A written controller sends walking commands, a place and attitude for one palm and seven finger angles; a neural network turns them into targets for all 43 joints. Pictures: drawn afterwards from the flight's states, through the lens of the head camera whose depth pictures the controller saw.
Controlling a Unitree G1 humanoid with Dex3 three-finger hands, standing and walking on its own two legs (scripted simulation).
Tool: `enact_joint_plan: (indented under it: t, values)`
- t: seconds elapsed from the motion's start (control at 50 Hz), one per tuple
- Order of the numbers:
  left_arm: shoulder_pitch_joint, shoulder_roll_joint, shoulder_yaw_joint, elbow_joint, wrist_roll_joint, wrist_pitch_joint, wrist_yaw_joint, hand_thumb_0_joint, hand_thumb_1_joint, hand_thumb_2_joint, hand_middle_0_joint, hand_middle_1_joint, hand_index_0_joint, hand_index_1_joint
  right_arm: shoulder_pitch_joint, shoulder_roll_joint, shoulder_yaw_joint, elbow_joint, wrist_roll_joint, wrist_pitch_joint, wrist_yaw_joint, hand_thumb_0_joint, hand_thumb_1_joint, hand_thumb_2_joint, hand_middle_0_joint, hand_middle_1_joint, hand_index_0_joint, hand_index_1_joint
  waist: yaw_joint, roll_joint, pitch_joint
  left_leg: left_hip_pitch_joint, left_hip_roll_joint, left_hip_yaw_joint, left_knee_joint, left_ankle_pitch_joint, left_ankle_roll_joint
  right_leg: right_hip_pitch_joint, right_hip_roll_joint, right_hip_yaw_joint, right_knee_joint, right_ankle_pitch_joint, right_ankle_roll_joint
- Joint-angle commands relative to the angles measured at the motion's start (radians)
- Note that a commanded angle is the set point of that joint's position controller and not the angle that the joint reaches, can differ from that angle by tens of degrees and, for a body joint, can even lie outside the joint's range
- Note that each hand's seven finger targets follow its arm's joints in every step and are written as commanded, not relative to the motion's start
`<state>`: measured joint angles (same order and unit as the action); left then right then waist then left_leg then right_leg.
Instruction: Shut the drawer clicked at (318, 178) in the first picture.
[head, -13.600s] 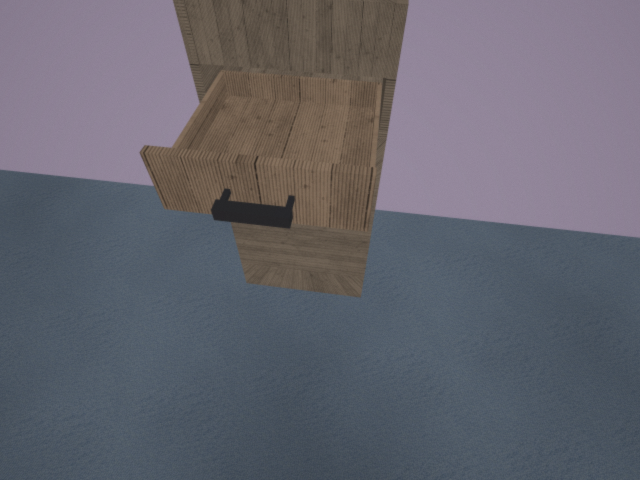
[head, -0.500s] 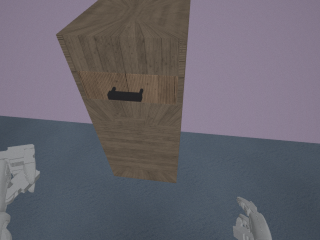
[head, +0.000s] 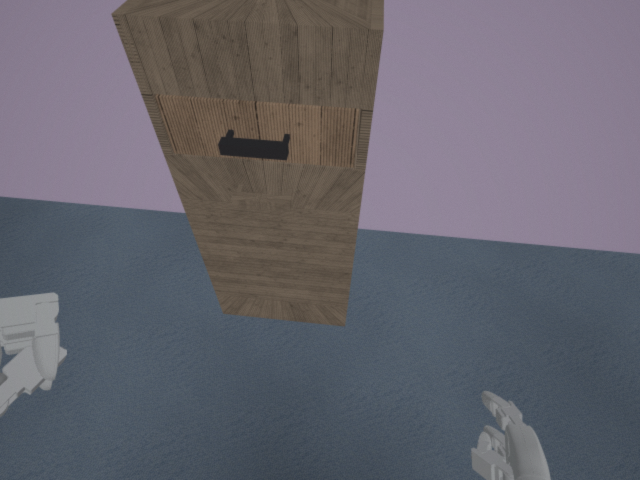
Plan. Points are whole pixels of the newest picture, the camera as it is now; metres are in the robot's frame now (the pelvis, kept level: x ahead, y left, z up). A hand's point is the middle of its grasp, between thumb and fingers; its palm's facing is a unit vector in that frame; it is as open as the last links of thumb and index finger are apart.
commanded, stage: step back with the hand held close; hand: left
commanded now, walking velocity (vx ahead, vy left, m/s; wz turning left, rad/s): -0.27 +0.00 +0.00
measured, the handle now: (256, 142) +0.69 +0.17 +0.01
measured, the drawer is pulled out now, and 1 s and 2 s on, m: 0.00 0.00 0.00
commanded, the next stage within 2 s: stop stepping back and stand still in 0.64 s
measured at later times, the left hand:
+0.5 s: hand out of the picture +0.11 +0.24 +0.17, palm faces +0.40 -0.78 -0.49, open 3.3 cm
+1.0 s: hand out of the picture -0.03 +0.24 +0.18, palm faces +0.33 -0.83 -0.45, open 3.3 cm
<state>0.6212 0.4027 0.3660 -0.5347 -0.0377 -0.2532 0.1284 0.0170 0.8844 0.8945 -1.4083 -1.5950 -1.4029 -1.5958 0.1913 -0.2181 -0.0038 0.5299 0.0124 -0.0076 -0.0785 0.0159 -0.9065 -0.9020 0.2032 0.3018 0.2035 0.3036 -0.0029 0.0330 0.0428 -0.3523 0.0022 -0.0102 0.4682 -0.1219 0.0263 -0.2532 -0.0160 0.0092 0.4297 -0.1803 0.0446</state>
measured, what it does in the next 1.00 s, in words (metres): walks backwards: right foot, then left foot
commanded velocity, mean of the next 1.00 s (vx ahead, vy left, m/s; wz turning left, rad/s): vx -0.19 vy -0.01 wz -0.04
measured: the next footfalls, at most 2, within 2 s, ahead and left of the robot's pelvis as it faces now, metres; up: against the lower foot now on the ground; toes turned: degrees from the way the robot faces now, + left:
right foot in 0.50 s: -0.05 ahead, -0.13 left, +0.00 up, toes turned +7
left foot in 0.66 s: +0.01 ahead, +0.10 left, +0.00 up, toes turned +3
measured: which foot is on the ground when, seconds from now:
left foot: down 0.00-0.54, up 0.56-0.64, down 0.66-0.94, up 0.96-1.00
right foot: down 0.00-0.34, up 0.36-0.48, down 0.50-0.68, up 0.70-0.92, down 0.94-1.00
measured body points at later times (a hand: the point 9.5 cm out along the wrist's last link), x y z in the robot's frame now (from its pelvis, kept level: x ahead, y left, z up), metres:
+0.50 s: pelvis -0.08 -0.01 -0.02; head -0.06 +0.02 +0.43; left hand +0.08 +0.28 +0.20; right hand +0.09 -0.24 -0.09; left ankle +0.08 +0.11 -0.74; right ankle -0.09 -0.14 -0.74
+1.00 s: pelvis -0.21 +0.01 -0.01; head -0.21 +0.03 +0.44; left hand -0.05 +0.28 +0.20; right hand -0.04 -0.22 -0.07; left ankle -0.09 +0.10 -0.70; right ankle -0.23 -0.10 -0.74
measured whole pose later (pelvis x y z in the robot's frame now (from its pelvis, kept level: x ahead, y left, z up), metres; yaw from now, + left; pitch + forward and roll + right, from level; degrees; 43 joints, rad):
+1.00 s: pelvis -0.21 +0.01 -0.01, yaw -2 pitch +0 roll -1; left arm 0.64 0.44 0.38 -0.67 -0.05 -0.20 0.13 0.02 0.88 0.89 -1.41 -1.60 -1.41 -1.60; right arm 0.19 -0.18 0.02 0.59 -0.02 -0.08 -0.05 0.01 -0.90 -0.90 0.21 0.30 0.21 0.30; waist 0.02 -0.03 0.00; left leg -0.57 0.01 0.04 0.80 -0.29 -0.02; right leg -0.23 0.03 -0.03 0.53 -0.31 -0.06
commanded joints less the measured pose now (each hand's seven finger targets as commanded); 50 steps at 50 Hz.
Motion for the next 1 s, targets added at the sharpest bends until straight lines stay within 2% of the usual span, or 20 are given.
enact_joint_plan:
  t: [0.0, 0.08, 0.16, 0.2, 0.28, 0.34, 0.42, 0.46, 0.5, 0.54, 0.6, 0.64, 0.68, 0.7, 0.74, 0.84, 0.88, 0.9, 0.92, 0.98]
  values:
    - [-0.002, 0.146, 0.136, -0.203, 0.01, -0.088, 0.025, 0.0, 0.9, 0.9, -1.4, -1.6, -1.4, -1.6, -0.084, -0.146, -0.06, -0.153, -0.003, -0.085, -0.015, 0.0, -0.9, -0.9, 0.2, 0.3, 0.2, 0.3, 0.0, 0.097, -0.104, -0.23, 0.114, -0.118, -0.232, -0.445, 0.068, 0.205, 0.056, -0.01, 0.071, -0.065, -0.011]
    - [-0.009, 0.158, 0.151, -0.224, 0.016, -0.098, 0.026, 0.0, 0.9, 0.9, -1.4, -1.6, -1.4, -1.6, -0.074, -0.148, -0.066, -0.14, -0.007, -0.118, -0.014, 0.0, -0.9, -0.9, 0.2, 0.3, 0.2, 0.3, 0.001, 0.075, -0.119, -0.25, 0.099, -0.101, -0.157, -0.464, 0.065, 0.175, 0.042, 0.035, 0.055, -0.093, -0.02]
    - [-0.056, 0.15, 0.113, -0.238, -0.001, -0.102, 0.039, 0.0, 0.9, 0.9, -1.4, -1.6, -1.4, -1.6, -0.046, -0.126, -0.066, -0.09, -0.014, -0.122, -0.007, 0.0, -0.9, -0.9, 0.2, 0.3, 0.2, 0.3, -0.016, -0.104, -0.096, 0.061, -0.014, 0.002, 0.159, -0.267, -0.008, -0.227, -0.11, 0.159, -0.19, -0.29, -0.091]
    - [-0.071, 0.147, 0.106, -0.216, -0.002, -0.095, 0.05, 0.0, 0.9, 0.9, -1.4, -1.6, -1.4, -1.6, -0.046, -0.109, -0.062, -0.066, -0.02, -0.113, -0.009, 0.0, -0.9, -0.9, 0.2, 0.3, 0.2, 0.3, -0.025, -0.136, -0.098, 0.132, -0.016, 0.004, 0.193, -0.21, -0.019, -0.299, -0.134, 0.127, -0.189, -0.261, -0.104]
    - [-0.093, 0.176, 0.127, -0.237, -0.003, -0.108, 0.058, 0.0, 0.9, 0.9, -1.4, -1.6, -1.4, -1.6, -0.073, -0.13, -0.065, -0.078, -0.014, -0.113, -0.025, 0.0, -0.9, -0.9, 0.2, 0.3, 0.2, 0.3, -0.027, 0.025, -0.062, 0.023, 0.063, -0.126, -0.026, -0.353, 0.012, -0.254, -0.019, 0.037, -0.07, -0.333, -0.05]
    - [-0.067, 0.166, 0.164, -0.264, 0.017, -0.124, 0.047, 0.0, 0.9, 0.9, -1.4, -1.6, -1.4, -1.6, -0.097, -0.145, -0.068, -0.109, -0.016, -0.14, -0.022, 0.0, -0.9, -0.9, 0.2, 0.3, 0.2, 0.3, -0.001, 0.26, -0.121, -0.399, 0.268, -0.369, -0.369, -0.681, 0.121, 0.183, 0.135, -0.005, 0.407, -0.174, -0.017]
    - [0.032, 0.172, 0.178, -0.255, -0.002, -0.126, 0.032, 0.0, 0.9, 0.9, -1.4, -1.6, -1.4, -1.6, -0.097, -0.127, -0.076, -0.105, -0.022, -0.161, 0.007, 0.0, -0.9, -0.9, 0.2, 0.3, 0.2, 0.3, 0.013, 0.189, -0.159, -0.26, 0.234, -0.221, -0.223, -0.458, 0.091, 0.124, 0.102, 0.013, 0.251, -0.25, -0.051]
    - [0.045, 0.186, 0.171, -0.287, -0.026, -0.129, 0.021, 0.0, 0.9, 0.9, -1.4, -1.6, -1.4, -1.6, -0.087, -0.109, -0.068, -0.091, -0.024, -0.159, 0.018, 0.0, -0.9, -0.9, 0.2, 0.3, 0.2, 0.3, 0.001, 0.132, -0.138, -0.128, 0.151, -0.121, -0.103, -0.348, 0.023, -0.002, 0.028, 0.089, 0.006, -0.246, -0.091]
    - [-0.015, 0.227, 0.19, -0.297, -0.027, -0.144, 0.034, 0.0, 0.9, 0.9, -1.4, -1.6, -1.4, -1.6, -0.061, -0.077, -0.051, -0.058, -0.028, -0.149, 0.019, 0.0, -0.9, -0.9, 0.2, 0.3, 0.2, 0.3, -0.012, -0.07, -0.147, 0.09, 0.022, 0.024, 0.209, -0.184, -0.051, -0.248, -0.205, 0.323, -0.197, -0.048, -0.158]
    - [-0.052, 0.18, 0.132, -0.248, -0.015, -0.096, 0.038, 0.0, 0.9, 0.9, -1.4, -1.6, -1.4, -1.6, -0.077, -0.085, -0.074, -0.045, -0.015, -0.132, 0.016, 0.0, -0.9, -0.9, 0.2, 0.3, 0.2, 0.3, -0.007, -0.217, -0.179, 0.045, -0.007, -0.003, 0.409, -0.212, -0.046, -0.202, -0.25, 0.306, -0.146, 0.198, -0.184]
    - [-0.101, 0.178, 0.128, -0.216, -0.003, -0.076, 0.024, 0.0, 0.9, 0.9, -1.4, -1.6, -1.4, -1.6, -0.095, -0.072, -0.05, -0.042, -0.026, -0.109, -0.011, 0.0, -0.9, -0.9, 0.2, 0.3, 0.2, 0.3, -0.03, -0.127, -0.083, 0.09, 0.017, 0.003, 0.077, -0.014, -0.028, -0.165, -0.126, 0.155, 0.015, 0.439, -0.102]
    - [-0.128, 0.181, 0.116, -0.265, -0.003, -0.098, 0.01, 0.0, 0.9, 0.9, -1.4, -1.6, -1.4, -1.6, -0.089, -0.123, -0.06, -0.06, -0.02, -0.12, -0.014, 0.0, -0.9, -0.9, 0.2, 0.3, 0.2, 0.3, -0.008, 0.113, -0.168, 0.155, 0.182, -0.118, -0.118, 0.377, 0.03, -0.098, 0.052, 0.039, 0.187, 0.098, -0.021]
    - [-0.057, 0.194, 0.144, -0.221, -0.021, -0.118, 0.001, 0.0, 0.9, 0.9, -1.4, -1.6, -1.4, -1.6, -0.081, -0.127, -0.072, -0.07, -0.038, -0.161, 0.002, 0.0, -0.9, -0.9, 0.2, 0.3, 0.2, 0.3, 0.009, 0.236, -0.24, 0.141, 0.326, -0.268, -0.224, 0.259, 0.106, -0.124, 0.109, 0.057, 0.465, -0.365, -0.029]
    - [-0.051, 0.18, 0.143, -0.273, -0.03, -0.114, 0.0, 0.0, 0.9, 0.9, -1.4, -1.6, -1.4, -1.6, -0.073, -0.114, -0.063, -0.065, -0.05, -0.175, 0.011, 0.0, -0.9, -0.9, 0.2, 0.3, 0.2, 0.3, 0.011, 0.225, -0.269, 0.086, 0.367, -0.307, -0.241, 0.116, 0.12, -0.104, 0.098, 0.095, 0.59, -0.383, -0.03]
    - [-0.029, 0.157, 0.131, -0.312, -0.026, -0.102, 0.009, 0.0, 0.9, 0.9, -1.4, -1.6, -1.4, -1.6, -0.039, -0.114, -0.075, -0.057, -0.039, -0.183, 0.029, 0.0, -0.9, -0.9, 0.2, 0.3, 0.2, 0.3, 0.005, 0.104, -0.248, 0.131, 0.339, -0.223, -0.216, 0.009, 0.136, -0.15, 0.075, 0.082, 0.59, -0.323, -0.031]
    - [0.039, 0.143, 0.126, -0.308, -0.024, -0.022, 0.03, 0.0, 0.9, 0.9, -1.4, -1.6, -1.4, -1.6, -0.074, -0.107, -0.048, -0.107, -0.029, -0.15, 0.031, 0.0, -0.9, -0.9, 0.2, 0.3, 0.2, 0.3, 0.006, 0.233, -0.152, -0.129, 0.207, -0.083, -0.378, -0.583, 0.0, 0.167, 0.123, -0.127, 0.215, -0.374, -0.069]
    - [0.06, 0.188, 0.162, -0.295, -0.017, 0.006, 0.035, 0.0, 0.9, 0.9, -1.4, -1.6, -1.4, -1.6, -0.073, -0.092, -0.045, -0.116, -0.027, -0.125, 0.019, 0.0, -0.9, -0.9, 0.2, 0.3, 0.2, 0.3, 0.003, 0.084, -0.131, -0.098, 0.05, 0.061, -0.121, -0.473, -0.061, 0.151, 0.048, -0.054, -0.104, -0.36, -0.108]
    - [0.028, 0.183, 0.136, -0.308, -0.017, 0.004, 0.028, 0.0, 0.9, 0.9, -1.4, -1.6, -1.4, -1.6, -0.067, -0.084, -0.049, -0.102, -0.022, -0.111, 0.015, 0.0, -0.9, -0.9, 0.2, 0.3, 0.2, 0.3, -0.009, -0.143, -0.113, 0.04, -0.01, 0.091, 0.261, -0.31, -0.063, -0.117, -0.146, 0.204, -0.269, -0.448, -0.185]
    - [-0.039, 0.226, 0.169, -0.36, -0.031, 0.002, 0.034, 0.0, 0.9, 0.9, -1.4, -1.6, -1.4, -1.6, -0.07, -0.099, -0.049, -0.074, -0.031, -0.1, 0.012, 0.0, -0.9, -0.9, 0.2, 0.3, 0.2, 0.3, -0.009, -0.197, -0.116, 0.046, -0.001, 0.034, 0.508, -0.205, -0.056, -0.275, -0.312, 0.335, -0.315, -0.468, -0.26]
    - [-0.135, 0.157, 0.112, -0.254, -0.019, 0.026, 0.038, 0.0, 0.9, 0.9, -1.4, -1.6, -1.4, -1.6, -0.051, -0.097, -0.048, -0.061, -0.015, -0.102, -0.003, 0.0, -0.9, -0.9, 0.2, 0.3, 0.2, 0.3, -0.034, -0.203, -0.04, 0.021, 0.048, -0.027, 0.563, -0.243, -0.04, -0.389, -0.268, 0.237, -0.253, -0.636, -0.207]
